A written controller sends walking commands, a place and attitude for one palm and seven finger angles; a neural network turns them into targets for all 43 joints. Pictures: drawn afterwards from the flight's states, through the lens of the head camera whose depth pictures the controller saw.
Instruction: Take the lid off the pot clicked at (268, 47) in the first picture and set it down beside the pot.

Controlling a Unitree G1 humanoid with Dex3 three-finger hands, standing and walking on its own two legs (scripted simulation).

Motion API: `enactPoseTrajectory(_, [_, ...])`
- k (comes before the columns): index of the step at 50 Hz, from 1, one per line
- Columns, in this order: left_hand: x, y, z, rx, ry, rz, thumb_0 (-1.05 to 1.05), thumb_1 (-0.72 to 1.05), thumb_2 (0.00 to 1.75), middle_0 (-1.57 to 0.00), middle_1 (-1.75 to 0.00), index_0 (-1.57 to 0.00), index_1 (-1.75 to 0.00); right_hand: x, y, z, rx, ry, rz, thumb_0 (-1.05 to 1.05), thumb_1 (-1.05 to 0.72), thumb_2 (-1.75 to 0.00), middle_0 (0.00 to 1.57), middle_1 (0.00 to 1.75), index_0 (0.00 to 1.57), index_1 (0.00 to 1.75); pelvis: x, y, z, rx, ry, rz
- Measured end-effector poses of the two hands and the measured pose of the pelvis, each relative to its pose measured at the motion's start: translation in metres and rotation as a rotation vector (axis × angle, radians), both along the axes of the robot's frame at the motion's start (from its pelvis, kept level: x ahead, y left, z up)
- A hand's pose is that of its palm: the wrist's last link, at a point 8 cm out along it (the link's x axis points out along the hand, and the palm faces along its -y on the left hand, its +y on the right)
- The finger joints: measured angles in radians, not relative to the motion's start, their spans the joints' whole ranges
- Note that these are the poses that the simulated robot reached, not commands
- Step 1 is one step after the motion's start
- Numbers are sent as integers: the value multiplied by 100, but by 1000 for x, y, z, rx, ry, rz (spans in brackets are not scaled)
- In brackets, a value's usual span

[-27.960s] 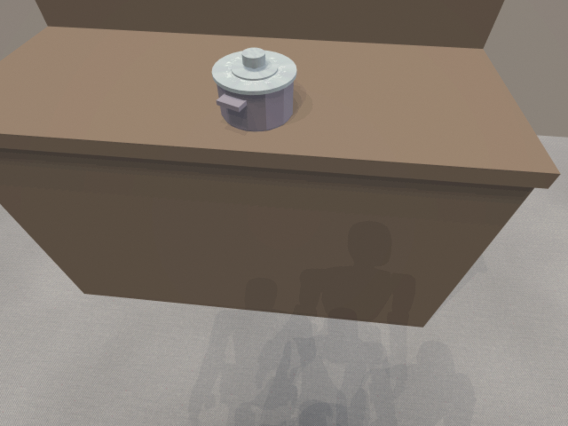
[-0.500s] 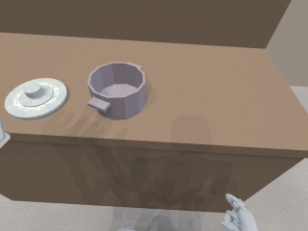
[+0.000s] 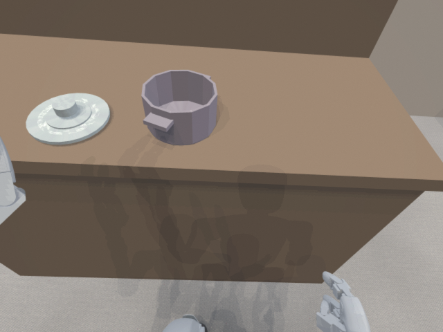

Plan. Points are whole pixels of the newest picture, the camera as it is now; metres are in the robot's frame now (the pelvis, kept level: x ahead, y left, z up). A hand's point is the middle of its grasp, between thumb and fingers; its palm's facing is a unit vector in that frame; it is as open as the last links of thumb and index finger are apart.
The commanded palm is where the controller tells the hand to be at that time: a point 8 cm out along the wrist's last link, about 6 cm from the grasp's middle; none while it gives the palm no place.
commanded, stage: step back with the hand held close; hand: left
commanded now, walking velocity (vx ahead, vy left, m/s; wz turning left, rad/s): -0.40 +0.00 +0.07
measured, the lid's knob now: (65, 107) +0.53 +0.38 +0.09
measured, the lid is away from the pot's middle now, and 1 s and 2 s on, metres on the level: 0.25 0.25 0.25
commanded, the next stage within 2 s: stop stepping back and stand still in 0.16 s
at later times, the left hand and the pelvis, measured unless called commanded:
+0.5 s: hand out of the picture +0.03 +0.24 +0.27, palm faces +0.41 -0.73 -0.54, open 7.4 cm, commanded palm -0.02 +0.30 +0.27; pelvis -0.15 +0.02 +0.00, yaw +0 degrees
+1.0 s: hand out of the picture -0.02 +0.28 +0.27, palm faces +0.53 -0.70 -0.48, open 7.4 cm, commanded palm -0.09 +0.34 +0.27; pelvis -0.20 +0.05 -0.01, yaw +3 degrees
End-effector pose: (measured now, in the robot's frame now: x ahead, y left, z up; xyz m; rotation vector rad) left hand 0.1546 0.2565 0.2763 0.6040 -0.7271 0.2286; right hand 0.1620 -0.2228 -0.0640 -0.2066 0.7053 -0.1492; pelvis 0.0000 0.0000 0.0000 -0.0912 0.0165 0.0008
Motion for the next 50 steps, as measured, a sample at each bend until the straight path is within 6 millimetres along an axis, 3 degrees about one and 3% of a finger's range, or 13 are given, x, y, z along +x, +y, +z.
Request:
enactPoseTrajectory(5, [-17, 10, 0, -23, -89, -44, 1, 88, 90, -21, -30, -22, -30, -25, -2, 1, -32, 17, -57, 2, -90, -90, 20, 30, 20, 30, -8, 12, -6, 10, 2, 7])
enactPoseTrajectory(10, [-22, 33, -7, -90, -51, -26, 1, 88, 90, -21, -30, -22, -30, -56, 9, 10, -44, 27, -51, 2, -90, -90, 20, 30, 20, 30, -47, 21, 3, 24, 3, -19])
enactPoseTrajectory(13, [-38, 34, -8, -88, 17, -32, 1, 88, 90, -21, -30, -21, -30, -81, 15, 18, -15, 17, -54, 2, -90, -90, 20, 30, 20, 30, -68, 23, 10, 8, 7, -27])
enactPoseTrajectory(15, [-43, 35, -22, -108, 112, -37, 1, 88, 90, -20, -30, -21, -30, -99, 16, 14, -11, 26, -42, 2, -90, -90, 20, 30, 20, 30, -82, 27, 11, -10, 10, -8])
enactPoseTrajectory(18, [-72, 35, -23, -74, 163, -22, 1, 88, 90, -21, -30, -21, -30, -125, 16, 17, -5, 29, -63, 2, -90, -90, 20, 30, 20, 30, -101, 24, 10, 6, 11, -23])
enactPoseTrajectory(22, [-125, 26, -1, 23, 133, 19, 2, 88, 90, -21, -30, -22, -30, -153, 17, 16, -12, 26, -40, 2, -90, -90, 20, 30, 20, 30, -124, 21, 11, 19, 18, -9])
enactPoseTrajectory(25, [-165, 21, 13, 107, 45, 51, 1, 88, 90, -21, -30, -22, -30, -168, 16, 3, -17, 33, 3, 2, -90, -90, 20, 30, 20, 30, -148, 21, 3, 36, -8, 6])
enactPoseTrajectory(29, [-200, 39, 25, 49, -102, 83, 1, 88, 90, -21, -30, -22, -30, -192, 15, -3, 0, 76, -24, 2, -90, -90, 20, 30, 20, 30, -165, 26, 3, 46, -28, -1])
enactPoseTrajectory(35, [-194, 82, 1, -198, -145, 134, 0, 88, 90, -20, -30, -21, -30, -208, 21, 6, -34, -15, -54, 2, -90, -90, 20, 30, 20, 30, -191, 43, -3, 65, 7, 26])
enactPoseTrajectory(39, [-197, 75, -20, -173, -44, 80, 1, 89, 90, -20, -30, -21, -30, -220, 35, 9, -10, -88, -87, 2, -90, -90, 20, 30, 20, 30, -206, 51, -9, 98, -3, -10])
enactPoseTrajectory(42, [-205, 64, -16, -109, 13, 50, 1, 89, 90, -20, -30, -21, -30, -235, 48, 9, 32, -53, -72, 2, -90, -90, 20, 30, 20, 30, -205, 49, 1, 88, 7, 2])
enactPoseTrajectory(45, [-215, 57, 2, -15, 14, 65, 1, 88, 90, -21, -30, -21, -30, -245, 56, 0, 54, 28, -32, 2, -90, -90, 20, 30, 20, 30, -202, 48, 7, 55, 4, 16])
enactPoseTrajectory(50, [-221, 64, 9, 89, -42, 145, 1, 88, 90, -21, -30, -22, -30, -241, 53, -36, 54, 136, 17, 2, -90, -90, 20, 30, 20, 30, -200, 49, -9, 45, -21, 58])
